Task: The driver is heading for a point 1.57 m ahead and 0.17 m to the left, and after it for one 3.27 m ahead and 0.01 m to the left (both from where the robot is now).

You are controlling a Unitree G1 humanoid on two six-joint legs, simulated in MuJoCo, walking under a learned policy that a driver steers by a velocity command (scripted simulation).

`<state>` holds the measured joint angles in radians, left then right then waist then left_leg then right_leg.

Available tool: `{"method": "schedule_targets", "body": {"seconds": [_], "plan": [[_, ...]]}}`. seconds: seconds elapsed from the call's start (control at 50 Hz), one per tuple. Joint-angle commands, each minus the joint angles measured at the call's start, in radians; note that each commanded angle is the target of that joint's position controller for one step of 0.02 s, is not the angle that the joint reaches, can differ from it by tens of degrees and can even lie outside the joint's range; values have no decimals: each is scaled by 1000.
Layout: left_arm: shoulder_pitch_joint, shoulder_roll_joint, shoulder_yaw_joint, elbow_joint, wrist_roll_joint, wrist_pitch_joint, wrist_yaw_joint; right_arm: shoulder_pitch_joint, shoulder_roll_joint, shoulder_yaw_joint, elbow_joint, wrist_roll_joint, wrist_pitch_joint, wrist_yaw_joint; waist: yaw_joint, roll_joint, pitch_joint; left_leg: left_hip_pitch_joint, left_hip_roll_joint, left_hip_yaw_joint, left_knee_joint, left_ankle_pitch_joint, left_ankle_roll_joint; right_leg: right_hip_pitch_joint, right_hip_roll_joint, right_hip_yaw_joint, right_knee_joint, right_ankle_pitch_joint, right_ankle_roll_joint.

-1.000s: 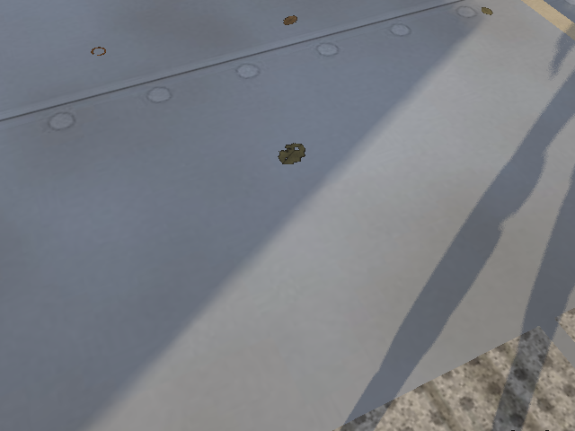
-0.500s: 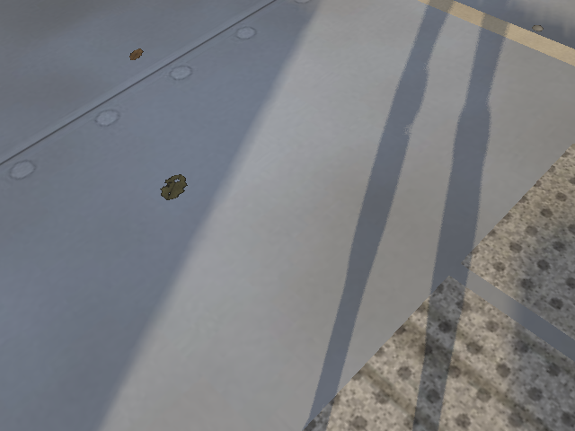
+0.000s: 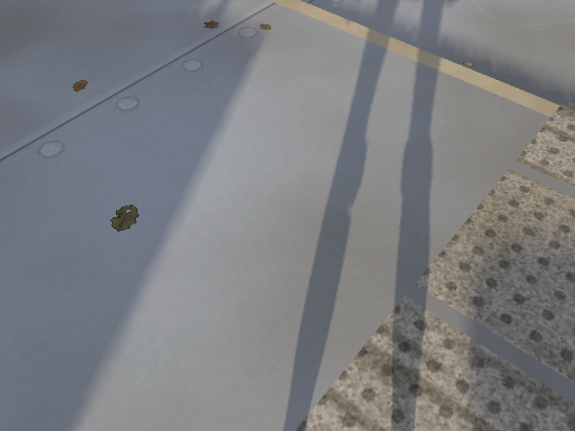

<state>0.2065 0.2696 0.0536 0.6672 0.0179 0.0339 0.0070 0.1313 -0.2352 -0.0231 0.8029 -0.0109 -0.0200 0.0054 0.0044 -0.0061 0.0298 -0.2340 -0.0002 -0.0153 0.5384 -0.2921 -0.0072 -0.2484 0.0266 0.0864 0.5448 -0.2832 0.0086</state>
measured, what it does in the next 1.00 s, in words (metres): stands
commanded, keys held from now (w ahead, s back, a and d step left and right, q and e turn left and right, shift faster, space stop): no key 1.00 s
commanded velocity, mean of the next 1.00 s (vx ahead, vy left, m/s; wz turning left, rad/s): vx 0.00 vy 0.00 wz -0.02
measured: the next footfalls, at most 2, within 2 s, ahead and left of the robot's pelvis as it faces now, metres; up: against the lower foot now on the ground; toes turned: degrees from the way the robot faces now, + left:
left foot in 1.90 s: +0.42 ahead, +0.12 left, +0.00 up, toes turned +3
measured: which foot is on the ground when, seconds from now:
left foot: down 0.00-1.00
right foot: down 0.00-1.00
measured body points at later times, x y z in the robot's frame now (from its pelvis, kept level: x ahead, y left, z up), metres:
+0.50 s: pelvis +0.00 +0.00 +0.00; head +0.01 +0.00 +0.45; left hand +0.12 +0.25 -0.12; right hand +0.09 -0.26 -0.13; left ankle +0.00 +0.12 -0.73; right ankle +0.01 -0.13 -0.73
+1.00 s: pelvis +0.00 +0.00 +0.00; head +0.01 +0.00 +0.45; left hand +0.07 +0.25 -0.14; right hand +0.05 -0.25 -0.15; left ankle +0.00 +0.12 -0.73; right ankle +0.01 -0.13 -0.73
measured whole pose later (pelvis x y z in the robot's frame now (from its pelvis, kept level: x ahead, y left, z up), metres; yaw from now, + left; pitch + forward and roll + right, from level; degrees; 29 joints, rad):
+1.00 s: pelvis +0.00 +0.00 +0.00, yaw +0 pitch -2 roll +0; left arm 0.26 0.21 0.04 0.90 0.00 -0.01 0.04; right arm 0.19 -0.22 -0.02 1.08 0.00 0.00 -0.03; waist -0.02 0.00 0.04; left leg -0.21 0.00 -0.02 0.52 -0.28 -0.01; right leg -0.21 0.02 0.08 0.52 -0.27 0.01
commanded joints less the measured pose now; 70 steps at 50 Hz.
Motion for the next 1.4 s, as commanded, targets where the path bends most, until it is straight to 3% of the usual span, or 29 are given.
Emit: {"method": "schedule_targets", "body": {"seconds": [0.02,0.52,0.86,1.22,1.24,1.26,1.3,1.36,1.38,1.4], "plan": [[-23,93,23,-65,3,-26,2,-20,-125,-28,-55,1,-4,-6,-15,-31,-50,7,53,-49,-71,106,33,8,-59,64,-79,173,-36],[42,50,11,13,-4,-43,25,33,-113,-21,122,8,-2,-29,-14,0,-19,-4,38,-43,-91,85,14,25,-40,37,-88,154,-28],[74,43,7,148,-12,-49,36,62,-98,-18,227,11,7,-41,-21,5,-1,7,27,-37,-113,95,18,30,-30,12,-106,166,-18],[97,25,-9,297,-17,-46,41,118,-72,-9,270,12,9,-46,-18,7,17,7,16,-27,-129,103,24,28,-23,-6,-121,153,-13],[116,11,-12,315,-16,-44,41,140,-61,-6,281,11,10,-46,-17,11,-7,16,8,-20,-139,-2,28,38,-10,-20,-122,51,-14],[118,16,-10,322,-22,-42,43,149,-74,-11,284,19,13,-49,-18,23,11,0,-1,-20,-139,-171,44,12,14,-42,-101,-118,-23],[98,32,-6,312,-28,-50,45,162,-108,-22,272,28,9,-52,-27,56,87,-59,41,-95,-179,-461,97,-98,22,-49,-56,-355,-51],[52,-27,-19,292,-39,-97,25,240,-171,-45,276,38,-23,-44,-48,187,112,4,254,-400,-334,-571,218,-208,15,-110,154,-171,-49],[39,-22,-18,289,-42,-109,17,230,-177,-50,268,38,-29,-42,-44,185,125,-38,304,-467,-370,-545,249,-193,-16,-93,207,-135,-59],[53,-18,-15,293,-45,-118,10,196,-170,-48,251,36,-33,-39,-19,170,128,-72,306,-455,-374,-505,246,-156,-29,-90,198,-147,-74]]}}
